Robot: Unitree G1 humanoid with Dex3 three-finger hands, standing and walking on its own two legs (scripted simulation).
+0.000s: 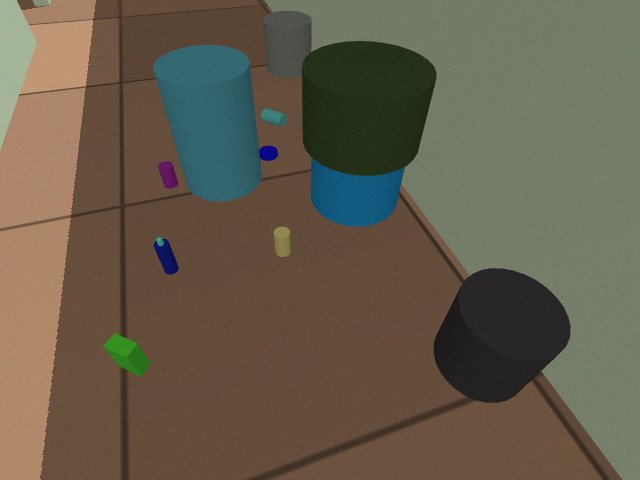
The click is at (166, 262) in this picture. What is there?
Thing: necked bottle
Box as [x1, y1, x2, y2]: [154, 237, 178, 274]
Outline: 157,237 154,243 154,247 165,272 170,274 177,270 178,267 168,241 166,239
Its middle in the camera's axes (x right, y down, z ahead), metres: -0.60 +0.05 +1.50
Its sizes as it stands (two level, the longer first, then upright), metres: 0.055 0.055 0.187
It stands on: the floor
